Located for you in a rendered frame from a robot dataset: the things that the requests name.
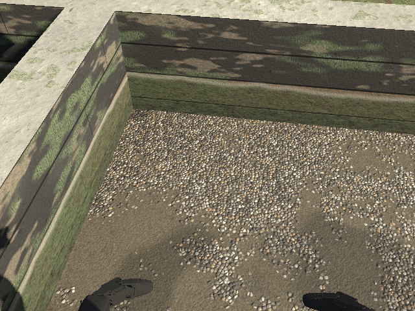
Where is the robot left hand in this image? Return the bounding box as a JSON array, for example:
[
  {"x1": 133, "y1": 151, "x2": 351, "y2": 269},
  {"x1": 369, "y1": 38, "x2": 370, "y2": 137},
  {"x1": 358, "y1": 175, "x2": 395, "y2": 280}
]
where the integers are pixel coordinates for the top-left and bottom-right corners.
[{"x1": 78, "y1": 277, "x2": 153, "y2": 311}]

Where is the robot right hand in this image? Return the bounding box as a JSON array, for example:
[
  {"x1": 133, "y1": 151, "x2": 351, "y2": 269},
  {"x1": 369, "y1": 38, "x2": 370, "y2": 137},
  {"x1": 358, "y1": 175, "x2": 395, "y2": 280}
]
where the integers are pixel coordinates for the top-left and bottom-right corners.
[{"x1": 302, "y1": 292, "x2": 375, "y2": 311}]

